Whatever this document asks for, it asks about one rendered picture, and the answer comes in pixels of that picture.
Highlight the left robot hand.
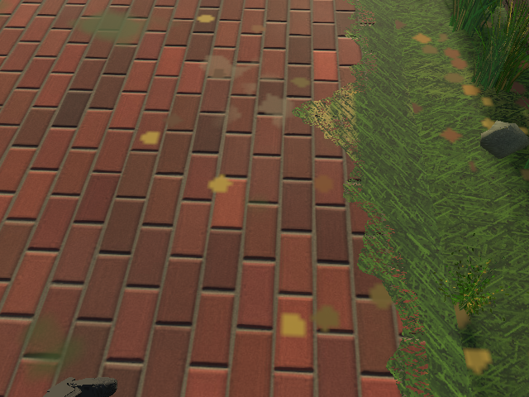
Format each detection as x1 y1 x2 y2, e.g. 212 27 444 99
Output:
43 377 117 397

